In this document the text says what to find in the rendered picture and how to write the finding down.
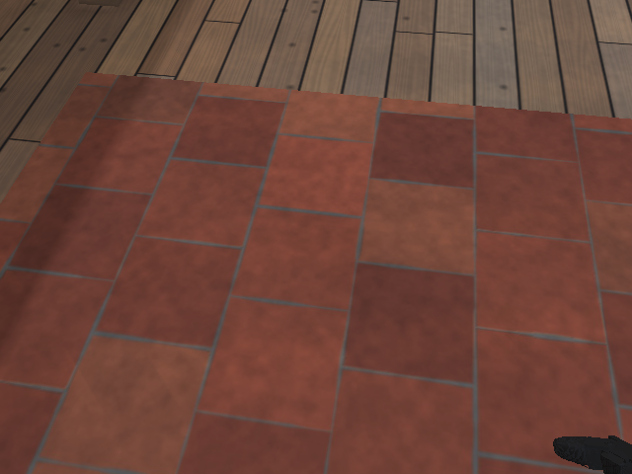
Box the robot right hand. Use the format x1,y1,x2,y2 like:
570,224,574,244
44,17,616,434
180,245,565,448
553,435,632,474

